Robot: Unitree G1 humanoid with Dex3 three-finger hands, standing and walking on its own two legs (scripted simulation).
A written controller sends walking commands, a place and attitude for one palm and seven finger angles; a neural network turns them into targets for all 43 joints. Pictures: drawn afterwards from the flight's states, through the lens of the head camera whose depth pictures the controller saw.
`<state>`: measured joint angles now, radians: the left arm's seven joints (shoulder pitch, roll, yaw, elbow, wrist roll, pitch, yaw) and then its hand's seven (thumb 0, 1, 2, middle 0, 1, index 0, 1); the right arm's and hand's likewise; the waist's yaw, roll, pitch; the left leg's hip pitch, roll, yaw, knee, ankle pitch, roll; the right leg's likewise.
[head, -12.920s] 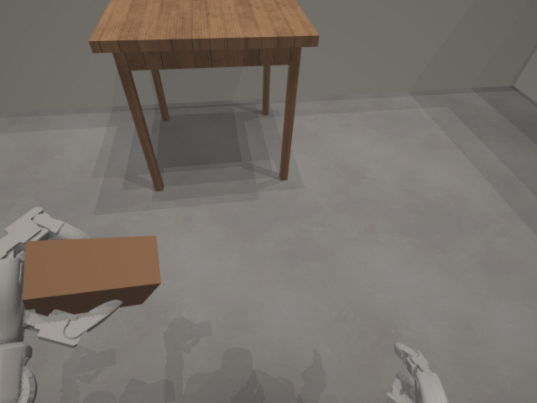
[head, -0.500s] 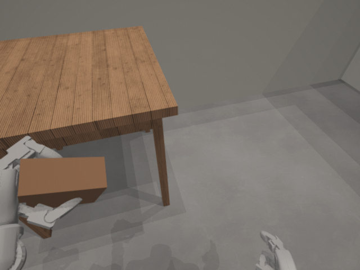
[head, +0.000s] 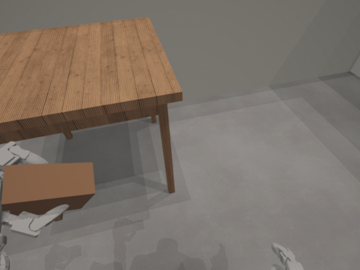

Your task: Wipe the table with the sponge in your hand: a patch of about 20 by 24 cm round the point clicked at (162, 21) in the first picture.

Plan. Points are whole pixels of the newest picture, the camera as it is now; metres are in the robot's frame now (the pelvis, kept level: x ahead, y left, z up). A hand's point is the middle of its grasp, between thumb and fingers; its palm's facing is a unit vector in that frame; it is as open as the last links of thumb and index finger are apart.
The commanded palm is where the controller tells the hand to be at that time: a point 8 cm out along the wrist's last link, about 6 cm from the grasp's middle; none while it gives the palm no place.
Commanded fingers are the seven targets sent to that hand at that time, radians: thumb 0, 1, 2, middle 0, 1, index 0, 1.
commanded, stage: come to a stop and stand still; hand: left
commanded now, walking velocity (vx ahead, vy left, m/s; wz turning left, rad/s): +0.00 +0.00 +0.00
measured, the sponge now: (62, 189) +0.22 +0.22 +0.15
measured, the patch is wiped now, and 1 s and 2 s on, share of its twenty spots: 0.00 0.00 0.00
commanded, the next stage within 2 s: look again from close up in 0.48 s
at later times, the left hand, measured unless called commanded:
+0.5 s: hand (18, 205) +0.18 +0.27 +0.16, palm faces +0.40 -0.82 -0.41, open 10.0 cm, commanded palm +0.13 +0.30 +0.19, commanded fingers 0.00 0.10 1.30 -1.20 -1.60 -1.20 -1.60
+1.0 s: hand (12, 205) +0.19 +0.29 +0.15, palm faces +0.33 -0.84 -0.42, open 10.0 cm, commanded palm +0.13 +0.31 +0.19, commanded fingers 0.00 0.10 1.30 -1.20 -1.60 -1.20 -1.60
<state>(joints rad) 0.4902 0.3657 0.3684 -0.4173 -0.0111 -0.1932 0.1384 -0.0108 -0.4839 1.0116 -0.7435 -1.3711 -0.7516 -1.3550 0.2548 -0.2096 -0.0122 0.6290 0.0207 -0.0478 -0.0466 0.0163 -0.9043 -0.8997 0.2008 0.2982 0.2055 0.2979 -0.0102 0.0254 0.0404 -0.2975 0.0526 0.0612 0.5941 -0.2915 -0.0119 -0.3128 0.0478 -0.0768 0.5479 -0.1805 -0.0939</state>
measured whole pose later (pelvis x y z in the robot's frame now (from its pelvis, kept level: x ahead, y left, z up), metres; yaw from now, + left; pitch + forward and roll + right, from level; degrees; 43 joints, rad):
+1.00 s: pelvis -0.04 +0.04 +0.01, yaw -2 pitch -1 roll +0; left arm 0.45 0.37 0.37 -0.41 -0.01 -0.22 0.11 -0.01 -0.49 1.01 -0.75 -1.37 -0.76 -1.35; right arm 0.27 -0.21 0.02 0.57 0.00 -0.13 -0.03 0.02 -0.90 -0.90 0.20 0.30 0.21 0.30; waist 0.00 -0.05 0.06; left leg -0.18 -0.01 0.08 0.47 -0.28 0.04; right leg -0.29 0.01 0.02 0.46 -0.16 0.00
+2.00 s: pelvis +0.10 +0.16 +0.00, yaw -11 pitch -2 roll +2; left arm 0.50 0.39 0.37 -0.56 -0.01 -0.23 0.11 -0.01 -0.49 1.01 -0.76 -1.36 -0.77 -1.35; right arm 0.21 -0.24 -0.03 0.59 0.01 -0.08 -0.02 0.02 -0.91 -0.90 0.20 0.30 0.21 0.30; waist -0.02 -0.03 0.10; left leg -0.40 0.10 0.03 0.69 -0.23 0.01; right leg -0.25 -0.10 -0.04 0.59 -0.31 0.03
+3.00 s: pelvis +0.25 +0.40 -0.01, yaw -9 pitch -3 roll +0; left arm 0.46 0.33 0.36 -0.46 -0.03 -0.16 0.16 -0.01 -0.49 1.02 -0.77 -1.36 -0.77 -1.34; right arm 0.21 -0.26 -0.03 0.60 0.02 -0.04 -0.03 0.02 -0.90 -0.90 0.20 0.30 0.21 0.30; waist 0.00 0.01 0.08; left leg -0.31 0.06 0.04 0.60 -0.23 0.00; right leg -0.23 -0.15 -0.11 0.64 -0.35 0.07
